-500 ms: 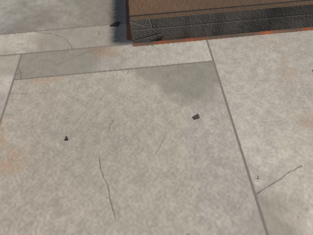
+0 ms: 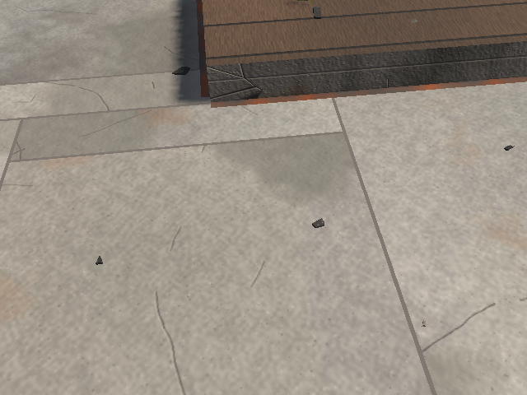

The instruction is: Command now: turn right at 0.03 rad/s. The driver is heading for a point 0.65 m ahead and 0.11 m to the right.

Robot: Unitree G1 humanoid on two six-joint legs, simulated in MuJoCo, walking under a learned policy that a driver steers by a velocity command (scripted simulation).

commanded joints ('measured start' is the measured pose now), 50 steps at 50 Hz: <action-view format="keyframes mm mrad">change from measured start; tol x32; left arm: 1 -15 101 20 -18 -2 -12 9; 15 -104 80 29 -47 3 -64 -58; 20 392 285 88 66 36 -98 -10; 50 112 26 10 3 17 -74 -30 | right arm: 1 18 -103 -27 -30 -1 -15 -5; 35 -363 -73 -20 -122 -13 -58 83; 42 328 -342 -115 84 -57 -77 12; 50 105 -74 -37 158 -7 -154 37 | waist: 1 -9 -32 -26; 35 41 -69 167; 43 -148 217 -377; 50 52 7 59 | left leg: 1 -23 107 -122 -99 56 26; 8 -19 168 -286 -207 -606 120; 16 -115 217 -208 -322 -317 147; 22 -824 52 -160 720 -68 91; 36 -462 61 66 180 273 65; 40 60 -82 101 152 51 134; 43 562 360 -925 -216 -651 235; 50 -94 245 -162 -241 621 170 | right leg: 1 38 -114 134 -70 93 -32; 4 58 -118 133 -73 116 -33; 7 -110 -63 114 -21 -534 -82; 12 -351 -93 -50 310 -158 -21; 18 316 -29 -167 -2 -116 -47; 21 506 -474 648 -283 -716 -238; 35 230 -268 -13 -508 192 -156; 40 311 -285 -120 194 1096 -101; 43 -435 5 98 1071 -247 -107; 50 -321 -146 18 814 -89 -41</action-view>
